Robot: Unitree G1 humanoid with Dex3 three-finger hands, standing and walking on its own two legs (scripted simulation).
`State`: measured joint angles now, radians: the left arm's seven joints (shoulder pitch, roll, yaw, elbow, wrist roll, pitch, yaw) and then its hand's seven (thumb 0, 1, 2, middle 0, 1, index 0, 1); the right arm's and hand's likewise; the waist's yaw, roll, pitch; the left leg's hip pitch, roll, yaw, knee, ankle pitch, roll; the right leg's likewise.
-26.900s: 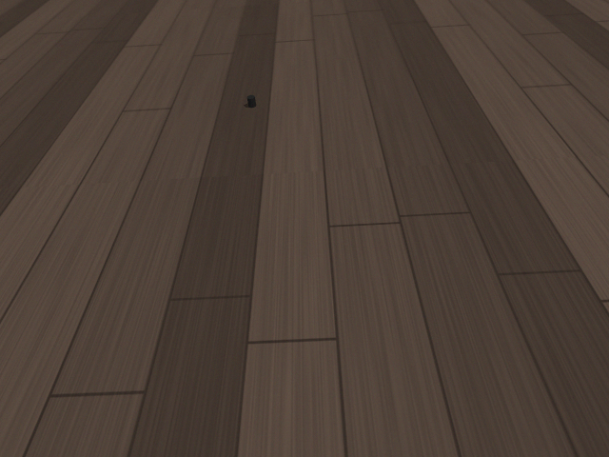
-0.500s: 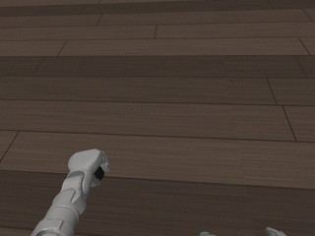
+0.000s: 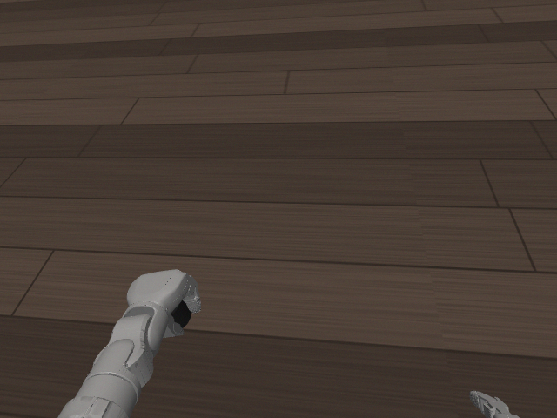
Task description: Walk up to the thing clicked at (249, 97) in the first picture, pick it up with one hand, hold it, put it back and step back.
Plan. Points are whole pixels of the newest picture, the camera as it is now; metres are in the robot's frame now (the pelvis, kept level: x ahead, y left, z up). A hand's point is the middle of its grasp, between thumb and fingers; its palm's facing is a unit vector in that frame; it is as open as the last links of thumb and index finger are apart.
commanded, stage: hold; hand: left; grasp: from above
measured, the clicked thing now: (171, 310) +0.33 +0.23 -0.07
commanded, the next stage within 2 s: crouch in 1.40 s
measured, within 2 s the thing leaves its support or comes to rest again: neither
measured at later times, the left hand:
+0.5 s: hand (164, 325) +0.28 +0.22 -0.03, palm faces -0.43 -0.06 -0.90, open 6.1 cm
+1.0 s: hand (167, 320) +0.29 +0.21 -0.01, palm faces -0.43 -0.07 -0.90, open 6.2 cm
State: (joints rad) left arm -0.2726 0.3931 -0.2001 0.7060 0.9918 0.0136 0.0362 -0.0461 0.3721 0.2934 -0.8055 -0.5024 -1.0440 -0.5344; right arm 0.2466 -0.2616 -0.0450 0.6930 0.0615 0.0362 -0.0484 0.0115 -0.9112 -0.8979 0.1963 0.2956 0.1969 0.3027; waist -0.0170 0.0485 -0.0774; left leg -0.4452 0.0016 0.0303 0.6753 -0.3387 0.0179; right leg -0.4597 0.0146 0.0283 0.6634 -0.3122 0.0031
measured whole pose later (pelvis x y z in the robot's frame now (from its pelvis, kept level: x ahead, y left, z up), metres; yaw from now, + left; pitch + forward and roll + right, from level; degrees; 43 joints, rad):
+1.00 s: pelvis -0.01 +0.00 +0.02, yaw +0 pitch +1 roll +0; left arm -0.23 0.40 -0.22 0.59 0.97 0.01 -0.05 -0.04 0.37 0.31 -0.78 -0.53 -1.01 -0.56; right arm 0.19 -0.26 -0.02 0.67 0.08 0.04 -0.07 0.01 -0.92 -0.90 0.20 0.30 0.20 0.30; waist 0.01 0.06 -0.02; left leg -0.28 0.00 0.04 0.51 -0.25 0.01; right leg -0.31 0.01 0.04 0.52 -0.24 0.00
